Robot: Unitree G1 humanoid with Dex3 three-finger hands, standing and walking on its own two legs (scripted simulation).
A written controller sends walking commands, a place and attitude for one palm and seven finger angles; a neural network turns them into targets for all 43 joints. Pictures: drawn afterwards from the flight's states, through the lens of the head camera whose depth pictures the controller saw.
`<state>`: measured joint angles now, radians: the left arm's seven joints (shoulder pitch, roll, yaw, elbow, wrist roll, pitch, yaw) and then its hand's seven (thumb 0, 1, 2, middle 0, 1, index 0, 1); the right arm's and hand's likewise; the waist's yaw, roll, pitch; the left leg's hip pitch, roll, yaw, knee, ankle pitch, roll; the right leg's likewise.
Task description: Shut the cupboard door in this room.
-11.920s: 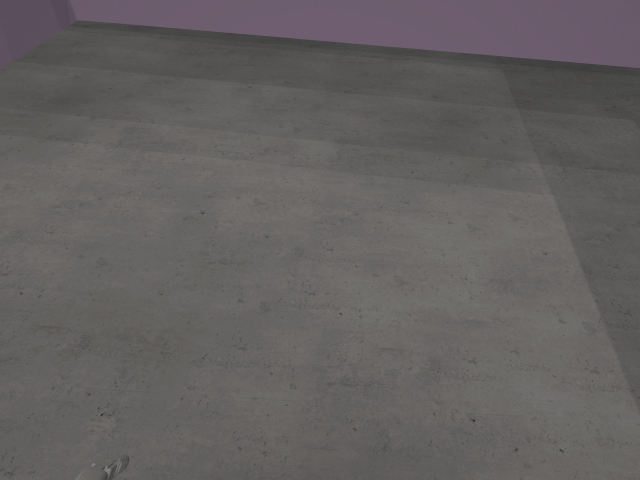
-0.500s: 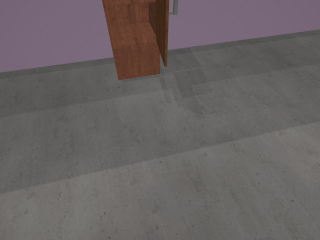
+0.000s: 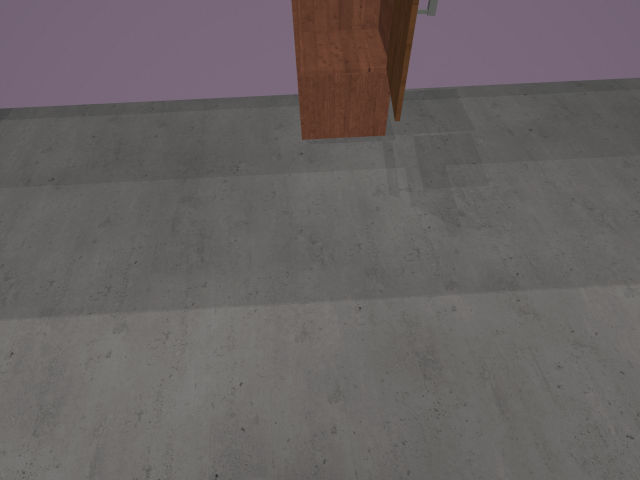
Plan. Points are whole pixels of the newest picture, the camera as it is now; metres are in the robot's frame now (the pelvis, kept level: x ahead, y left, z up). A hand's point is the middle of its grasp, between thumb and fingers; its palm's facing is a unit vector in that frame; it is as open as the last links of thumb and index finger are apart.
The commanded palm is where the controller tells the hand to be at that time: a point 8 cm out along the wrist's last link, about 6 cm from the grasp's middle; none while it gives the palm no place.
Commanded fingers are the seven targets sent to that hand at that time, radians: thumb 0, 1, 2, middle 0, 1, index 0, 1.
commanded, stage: turn or walk to find it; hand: left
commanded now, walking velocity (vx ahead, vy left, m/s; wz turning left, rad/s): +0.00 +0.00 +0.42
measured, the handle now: out of the picture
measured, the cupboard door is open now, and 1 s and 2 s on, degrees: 86 86 86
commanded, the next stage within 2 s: stand and wait in 0.50 s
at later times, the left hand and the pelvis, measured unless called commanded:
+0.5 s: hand out of the picture +0.03 +0.24 -0.16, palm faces +0.20 -0.94 -0.28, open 7.4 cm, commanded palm none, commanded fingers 0.00 0.90 0.90 -0.20 -0.30 -0.20 -0.30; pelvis -0.03 +0.01 -0.01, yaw +10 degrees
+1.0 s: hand out of the picture -0.10 +0.16 -0.18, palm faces +0.33 -0.93 -0.17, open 7.3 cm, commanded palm none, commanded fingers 0.00 0.90 0.90 -0.20 -0.30 -0.20 -0.30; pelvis -0.04 +0.00 -0.01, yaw +13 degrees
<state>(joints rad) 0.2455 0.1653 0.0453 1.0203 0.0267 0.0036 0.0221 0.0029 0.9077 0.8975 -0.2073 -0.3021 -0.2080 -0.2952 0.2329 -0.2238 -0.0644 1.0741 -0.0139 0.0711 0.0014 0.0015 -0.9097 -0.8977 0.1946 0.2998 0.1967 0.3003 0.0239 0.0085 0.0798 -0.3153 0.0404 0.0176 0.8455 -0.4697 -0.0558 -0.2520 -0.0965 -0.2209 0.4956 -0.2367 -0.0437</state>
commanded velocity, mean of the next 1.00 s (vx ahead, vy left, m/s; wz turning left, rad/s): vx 0.08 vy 0.00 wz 0.11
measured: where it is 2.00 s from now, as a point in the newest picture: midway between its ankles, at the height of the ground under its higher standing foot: outside the picture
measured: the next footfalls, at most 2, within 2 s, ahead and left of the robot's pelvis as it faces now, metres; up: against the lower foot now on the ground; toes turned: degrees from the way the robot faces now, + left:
left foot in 0.10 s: +0.00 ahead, +0.15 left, +0.00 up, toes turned +7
right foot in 0.54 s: +0.03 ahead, -0.10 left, +0.00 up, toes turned +7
